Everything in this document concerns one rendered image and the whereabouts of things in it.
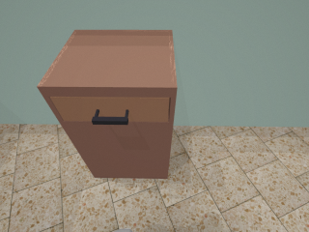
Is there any handle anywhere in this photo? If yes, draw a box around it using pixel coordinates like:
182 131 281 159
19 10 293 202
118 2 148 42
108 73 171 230
92 109 129 125

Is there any drawer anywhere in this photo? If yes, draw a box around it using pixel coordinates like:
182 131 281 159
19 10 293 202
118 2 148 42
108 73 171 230
50 97 170 122

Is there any cabinet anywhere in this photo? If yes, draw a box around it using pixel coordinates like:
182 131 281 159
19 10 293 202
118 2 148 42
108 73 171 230
37 29 178 179

